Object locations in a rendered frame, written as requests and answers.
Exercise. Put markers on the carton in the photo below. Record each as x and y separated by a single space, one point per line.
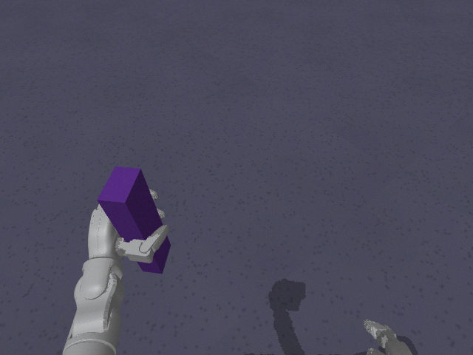
129 205

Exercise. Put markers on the right robot hand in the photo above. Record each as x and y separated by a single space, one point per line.
386 338

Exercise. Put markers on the left robot arm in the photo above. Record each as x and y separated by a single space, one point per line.
98 294

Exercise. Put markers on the left robot hand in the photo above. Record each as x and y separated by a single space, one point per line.
104 240

